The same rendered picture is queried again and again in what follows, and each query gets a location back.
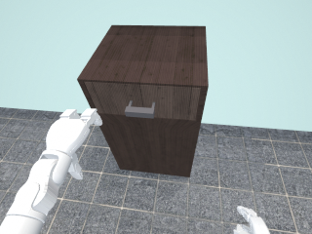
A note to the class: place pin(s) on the handle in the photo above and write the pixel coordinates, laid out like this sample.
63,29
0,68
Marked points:
140,112

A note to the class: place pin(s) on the cabinet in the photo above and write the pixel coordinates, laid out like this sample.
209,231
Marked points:
153,55

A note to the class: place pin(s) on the drawer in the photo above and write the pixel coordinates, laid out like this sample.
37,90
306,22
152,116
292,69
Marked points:
170,101

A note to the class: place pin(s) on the robot right hand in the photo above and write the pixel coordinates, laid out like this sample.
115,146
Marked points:
256,223

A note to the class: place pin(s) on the robot left hand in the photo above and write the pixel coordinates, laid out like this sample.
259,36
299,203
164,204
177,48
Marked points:
69,132

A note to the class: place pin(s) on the left robot forearm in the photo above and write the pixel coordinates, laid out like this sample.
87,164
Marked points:
38,195

